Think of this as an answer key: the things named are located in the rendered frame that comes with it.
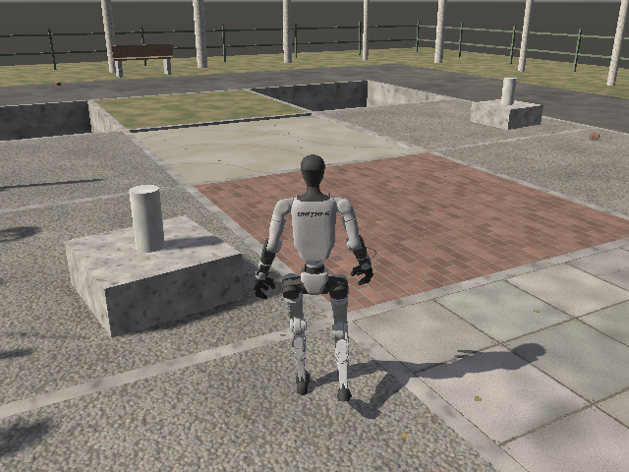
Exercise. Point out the robot left hand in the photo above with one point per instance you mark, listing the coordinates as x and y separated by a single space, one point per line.
258 284

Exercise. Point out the right robot forearm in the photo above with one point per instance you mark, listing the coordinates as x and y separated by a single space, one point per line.
362 256

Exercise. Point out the left robot upper arm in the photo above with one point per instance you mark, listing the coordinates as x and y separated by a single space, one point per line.
277 223

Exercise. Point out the right robot upper arm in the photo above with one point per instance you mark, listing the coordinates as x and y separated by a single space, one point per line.
350 223

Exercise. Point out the robot right thigh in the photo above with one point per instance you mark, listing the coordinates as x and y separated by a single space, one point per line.
338 291

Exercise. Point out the robot right foot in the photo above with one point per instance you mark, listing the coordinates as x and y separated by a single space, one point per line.
344 394

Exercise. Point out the left robot forearm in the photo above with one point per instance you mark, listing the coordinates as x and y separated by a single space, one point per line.
264 263

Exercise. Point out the robot right hand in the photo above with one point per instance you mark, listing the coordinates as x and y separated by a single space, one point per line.
358 270

